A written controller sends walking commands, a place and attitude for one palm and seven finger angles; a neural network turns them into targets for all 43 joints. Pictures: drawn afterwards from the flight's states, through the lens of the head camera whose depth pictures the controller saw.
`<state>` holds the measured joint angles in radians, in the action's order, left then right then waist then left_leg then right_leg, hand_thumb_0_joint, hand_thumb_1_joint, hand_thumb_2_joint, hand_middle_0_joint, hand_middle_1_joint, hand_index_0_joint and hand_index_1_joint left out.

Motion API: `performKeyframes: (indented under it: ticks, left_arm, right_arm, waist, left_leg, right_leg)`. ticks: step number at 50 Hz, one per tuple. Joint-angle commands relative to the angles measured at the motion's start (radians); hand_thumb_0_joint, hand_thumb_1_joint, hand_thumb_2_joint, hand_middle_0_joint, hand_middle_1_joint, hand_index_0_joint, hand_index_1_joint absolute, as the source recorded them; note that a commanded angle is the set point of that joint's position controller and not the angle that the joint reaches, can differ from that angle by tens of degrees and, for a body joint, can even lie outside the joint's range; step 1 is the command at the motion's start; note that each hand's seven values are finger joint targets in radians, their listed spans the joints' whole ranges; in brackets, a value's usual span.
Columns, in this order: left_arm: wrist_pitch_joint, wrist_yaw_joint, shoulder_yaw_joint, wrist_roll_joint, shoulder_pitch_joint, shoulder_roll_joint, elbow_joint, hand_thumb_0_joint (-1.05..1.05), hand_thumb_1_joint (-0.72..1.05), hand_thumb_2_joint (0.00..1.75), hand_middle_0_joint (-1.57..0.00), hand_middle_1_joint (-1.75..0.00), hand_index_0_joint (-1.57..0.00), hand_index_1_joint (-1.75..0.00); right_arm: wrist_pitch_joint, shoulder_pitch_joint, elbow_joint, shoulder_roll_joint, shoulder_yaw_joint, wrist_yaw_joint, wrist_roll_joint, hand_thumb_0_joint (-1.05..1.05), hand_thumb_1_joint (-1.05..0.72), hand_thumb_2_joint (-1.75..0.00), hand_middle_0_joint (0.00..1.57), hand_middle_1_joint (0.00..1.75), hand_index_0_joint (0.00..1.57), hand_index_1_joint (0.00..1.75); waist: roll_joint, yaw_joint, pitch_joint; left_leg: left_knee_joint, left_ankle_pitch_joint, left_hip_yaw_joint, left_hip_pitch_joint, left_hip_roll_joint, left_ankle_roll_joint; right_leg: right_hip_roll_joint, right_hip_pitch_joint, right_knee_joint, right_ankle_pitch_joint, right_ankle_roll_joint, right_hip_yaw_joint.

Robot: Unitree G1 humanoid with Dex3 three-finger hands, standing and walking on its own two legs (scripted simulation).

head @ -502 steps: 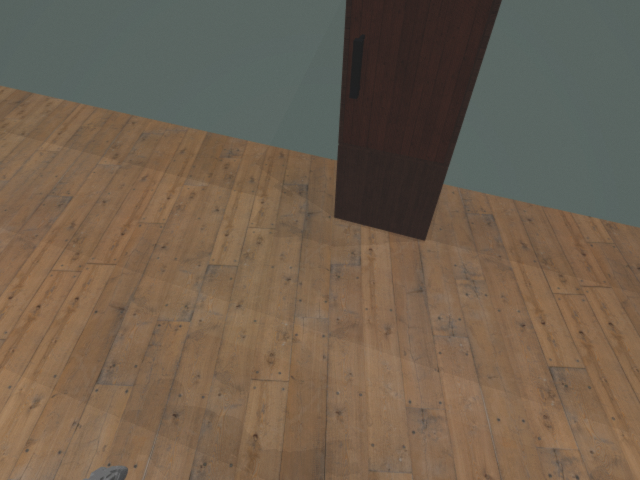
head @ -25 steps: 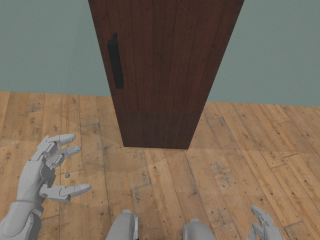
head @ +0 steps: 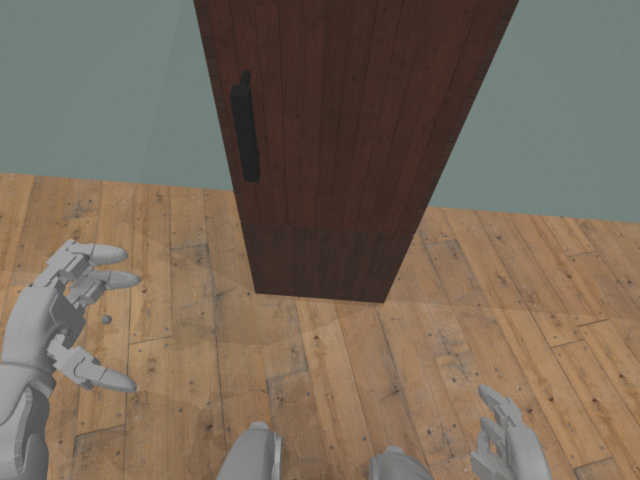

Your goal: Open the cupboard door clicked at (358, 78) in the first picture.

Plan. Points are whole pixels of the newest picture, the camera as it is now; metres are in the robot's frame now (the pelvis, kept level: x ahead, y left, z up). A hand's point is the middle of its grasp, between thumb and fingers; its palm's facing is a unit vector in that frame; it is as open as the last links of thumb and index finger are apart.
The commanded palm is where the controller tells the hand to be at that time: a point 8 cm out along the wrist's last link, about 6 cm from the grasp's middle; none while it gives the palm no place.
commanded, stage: raise the hand with hooked fingers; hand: left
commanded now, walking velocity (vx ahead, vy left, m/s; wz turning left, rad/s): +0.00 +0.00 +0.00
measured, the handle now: (249, 129) +0.61 +0.16 +0.04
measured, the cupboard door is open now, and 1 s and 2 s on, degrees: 0 0 0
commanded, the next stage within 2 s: move the hooked fingers beside the handle in 0.60 s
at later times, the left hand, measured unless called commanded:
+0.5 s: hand (118, 304) +0.29 +0.25 +0.05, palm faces +0.00 -1.00 -0.06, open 13.9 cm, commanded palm +0.27 +0.30 +0.06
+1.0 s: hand (138, 271) +0.34 +0.25 +0.05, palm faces -0.02 -1.00 -0.03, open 14.0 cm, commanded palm +0.32 +0.30 +0.05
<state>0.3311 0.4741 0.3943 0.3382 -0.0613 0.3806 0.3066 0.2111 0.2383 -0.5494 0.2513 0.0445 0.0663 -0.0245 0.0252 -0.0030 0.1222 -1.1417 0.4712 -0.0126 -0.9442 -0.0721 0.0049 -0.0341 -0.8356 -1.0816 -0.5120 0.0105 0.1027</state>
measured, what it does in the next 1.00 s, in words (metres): stands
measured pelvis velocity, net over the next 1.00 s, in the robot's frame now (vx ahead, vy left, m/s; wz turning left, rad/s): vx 0.00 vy -0.01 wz -0.01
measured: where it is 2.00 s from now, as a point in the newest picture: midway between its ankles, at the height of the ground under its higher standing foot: outside the picture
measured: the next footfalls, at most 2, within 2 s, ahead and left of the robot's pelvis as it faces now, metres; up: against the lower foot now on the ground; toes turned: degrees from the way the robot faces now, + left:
none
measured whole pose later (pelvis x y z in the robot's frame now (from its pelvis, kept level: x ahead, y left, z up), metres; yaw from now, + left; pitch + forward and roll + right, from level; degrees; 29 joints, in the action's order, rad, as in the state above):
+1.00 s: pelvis +0.00 -0.01 +0.00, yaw -1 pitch +17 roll -3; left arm 0.34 0.51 0.43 0.31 0.20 0.42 0.55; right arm 0.18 0.25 -0.58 0.27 0.03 0.08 -0.03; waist 0.02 -0.03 0.12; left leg -1.14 0.47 -0.01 -0.97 -0.08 -0.01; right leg -0.02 -0.88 -1.11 -0.52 -0.01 0.10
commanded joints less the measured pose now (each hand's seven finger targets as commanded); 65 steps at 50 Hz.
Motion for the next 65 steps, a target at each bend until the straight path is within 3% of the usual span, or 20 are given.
performKeyframes:
  ticks: [1,5,9,13,18,20,21,23,27,31,35,41,44,47,49,50,57,65]
  left_arm:
    - [0.063,0.022,0.122,0.037,0.165,0.248,-0.164,0.00,-0.50,0.30,-0.30,-1.20,-0.30,-1.20]
    - [0.060,0.042,0.151,0.048,0.196,0.279,-0.113,0.00,-0.50,0.30,-0.30,-1.20,-0.30,-1.20]
    - [0.062,0.059,0.129,0.054,0.160,0.252,-0.100,0.00,-0.50,0.30,-0.30,-1.20,-0.30,-1.20]
    - [0.069,0.046,0.138,0.056,0.172,0.265,-0.100,0.00,-0.50,0.30,-0.30,-1.20,-0.30,-1.20]
    - [0.092,0.021,0.160,0.051,0.168,0.284,-0.123,0.00,-0.50,0.30,-0.30,-1.20,-0.30,-1.20]
    - [0.102,0.021,0.160,0.050,0.170,0.282,-0.132,0.00,-0.50,0.30,-0.30,-1.20,-0.30,-1.20]
    - [0.101,0.020,0.149,0.047,0.165,0.268,-0.117,0.00,-0.50,0.30,-0.30,-1.20,-0.30,-1.20]
    - [0.098,0.028,0.145,0.053,0.180,0.267,-0.100,0.00,-0.50,0.30,-0.30,-1.20,-0.30,-1.20]
    - [0.093,0.037,0.134,0.046,0.197,0.265,-0.100,0.00,-0.50,0.30,-0.30,-1.20,-0.30,-1.20]
    - [0.092,0.044,0.140,0.051,0.194,0.269,-0.087,0.00,-0.50,0.30,-0.30,-1.20,-0.30,-1.20]
    - [0.094,0.044,0.138,0.053,0.198,0.263,-0.084,0.00,-0.50,0.30,-0.30,-1.20,-0.30,-1.20]
    - [0.092,0.037,0.099,0.025,0.404,0.261,-0.024,0.00,-0.50,0.30,-0.30,-1.20,-0.30,-1.20]
    - [0.086,0.040,0.128,0.009,0.454,0.313,0.019,0.00,-0.50,0.30,-0.30,-1.20,-0.30,-1.20]
    - [0.076,0.032,0.107,-0.002,0.481,0.297,0.026,0.00,-0.50,0.30,-0.30,-1.20,-0.30,-1.20]
    - [0.068,0.022,0.123,-0.005,0.499,0.312,0.066,0.00,-0.50,0.30,-0.30,-1.20,-0.30,-1.20]
    - [0.066,0.015,0.152,-0.009,0.497,0.344,0.092,0.00,-0.50,0.30,-0.30,-1.20,-0.30,-1.20]
    - [0.079,-0.002,0.126,-0.035,0.621,0.334,0.175,0.00,-0.50,0.30,-0.30,-1.20,-0.30,-1.20]
    - [0.113,0.010,0.149,-0.062,0.780,0.397,0.288,0.00,-0.50,0.30,-0.30,-1.20,-0.30,-1.20]
  right_arm:
    - [0.050,0.020,0.120,0.176,-0.083,0.016,-0.006,0.00,-0.90,-0.90,0.20,0.30,0.20,0.30]
    - [0.046,0.031,0.115,0.180,-0.085,0.017,-0.009,0.00,-0.90,-0.90,0.20,0.30,0.20,0.30]
    - [0.047,0.039,0.122,0.182,-0.091,0.011,-0.011,0.00,-0.90,-0.90,0.20,0.30,0.20,0.30]
    - [0.043,0.041,0.125,0.183,-0.093,0.007,-0.011,0.00,-0.90,-0.90,0.20,0.30,0.20,0.30]
    - [0.036,0.043,0.128,0.176,-0.092,0.005,-0.009,0.00,-0.90,-0.90,0.20,0.30,0.20,0.30]
    - [0.035,0.040,0.126,0.174,-0.093,0.005,-0.010,0.00,-0.90,-0.90,0.20,0.30,0.20,0.30]
    - [0.034,0.039,0.125,0.173,-0.092,0.006,-0.012,0.00,-0.90,-0.90,0.20,0.30,0.20,0.30]
    - [0.031,0.039,0.127,0.175,-0.090,0.009,-0.012,0.00,-0.90,-0.90,0.20,0.30,0.20,0.30]
    - [0.031,0.033,0.127,0.174,-0.089,0.013,-0.015,0.00,-0.90,-0.90,0.20,0.30,0.20,0.30]
    - [0.030,0.033,0.128,0.174,-0.085,0.015,-0.014,0.00,-0.90,-0.90,0.20,0.30,0.20,0.30]
    - [0.031,0.031,0.126,0.172,-0.085,0.015,-0.014,0.00,-0.90,-0.90,0.20,0.30,0.20,0.30]
    - [0.033,0.040,0.095,0.177,-0.081,0.029,-0.011,0.00,-0.90,-0.90,0.20,0.30,0.20,0.30]
    - [0.025,0.050,0.085,0.182,-0.080,0.032,-0.010,0.00,-0.90,-0.90,0.20,0.30,0.20,0.30]
    - [0.017,0.053,0.086,0.177,-0.083,0.027,-0.010,0.00,-0.90,-0.90,0.20,0.30,0.20,0.30]
    - [0.007,0.063,0.080,0.179,-0.082,0.024,-0.009,0.00,-0.90,-0.90,0.20,0.30,0.20,0.30]
    - [0.001,0.066,0.079,0.182,-0.082,0.022,-0.008,0.00,-0.90,-0.90,0.20,0.30,0.20,0.30]
    - [-0.032,0.092,0.069,0.184,-0.086,0.012,-0.006,0.00,-0.90,-0.90,0.20,0.30,0.20,0.30]
    - [-0.067,0.132,0.033,0.197,-0.091,0.009,-0.001,0.00,-0.90,-0.90,0.20,0.30,0.20,0.30]
  waist:
    - [0.071,-0.009,0.288]
    - [0.078,-0.005,0.296]
    - [0.069,-0.003,0.305]
    - [0.058,-0.006,0.268]
    - [0.077,-0.003,0.282]
    - [0.087,-0.004,0.302]
    - [0.089,-0.008,0.279]
    - [0.045,-0.016,0.265]
    - [0.086,-0.015,0.265]
    - [0.048,-0.014,0.277]
    - [0.057,-0.014,0.275]
    - [0.063,-0.044,0.272]
    - [0.072,-0.033,0.305]
    - [0.113,-0.029,0.335]
    - [0.063,-0.036,0.344]
    - [0.067,-0.025,0.340]
    - [0.069,-0.051,0.337]
    - [0.088,-0.061,0.379]
  left_leg:
    - [0.186,-0.242,-0.031,0.300,0.051,0.011]
    - [0.180,-0.263,-0.021,0.290,0.053,0.014]
    - [0.175,-0.290,-0.012,0.291,0.055,0.017]
    - [0.176,-0.253,-0.011,0.261,0.056,0.019]
    - [0.180,-0.251,-0.005,0.267,0.056,0.020]
    - [0.179,-0.254,-0.003,0.276,0.056,0.019]
    - [0.183,-0.246,-0.004,0.275,0.055,0.018]
    - [0.175,-0.217,-0.002,0.247,0.056,0.022]
    - [0.182,-0.200,-0.001,0.260,0.056,0.021]
    - [0.174,-0.205,0.000,0.246,0.057,0.023]
    - [0.169,-0.213,0.000,0.253,0.057,0.022]
    - [0.153,-0.174,-0.008,0.241,0.051,0.023]
    - [0.148,-0.199,-0.006,0.240,0.050,0.022]
    - [0.160,-0.230,-0.007,0.281,0.049,0.019]
    - [0.151,-0.242,-0.005,0.263,0.047,0.022]
    - [0.155,-0.242,-0.005,0.247,0.047,0.019]
    - [0.151,-0.240,0.002,0.240,0.045,0.021]
    - [0.134,-0.255,-0.008,0.249,0.039,0.021]
  right_leg:
    - [0.066,0.068,0.142,0.197,-0.034,-0.025]
    - [0.065,0.086,0.145,0.221,-0.034,-0.035]
    - [0.065,0.101,0.146,0.255,-0.033,-0.040]
    - [0.064,0.093,0.154,0.221,-0.033,-0.046]
    - [0.064,0.107,0.156,0.216,-0.033,-0.052]
    - [0.060,0.113,0.155,0.225,-0.028,-0.056]
    - [0.061,0.099,0.157,0.217,-0.029,-0.052]
    - [0.064,0.104,0.165,0.190,-0.027,-0.062]
    - [0.058,0.091,0.171,0.176,-0.027,-0.063]
    - [0.058,0.113,0.171,0.185,-0.024,-0.069]
    - [0.060,0.100,0.164,0.197,-0.024,-0.067]
    - [0.056,0.046,0.154,0.155,-0.025,-0.069]
    - [0.057,0.068,0.146,0.179,-0.031,-0.074]
    - [0.055,0.066,0.144,0.210,-0.032,-0.066]
    - [0.058,0.078,0.143,0.231,-0.027,-0.069]
    - [0.056,0.089,0.140,0.231,-0.028,-0.069]
    - [0.059,0.065,0.138,0.238,-0.025,-0.069]
    - [0.062,0.028,0.119,0.238,-0.031,-0.067]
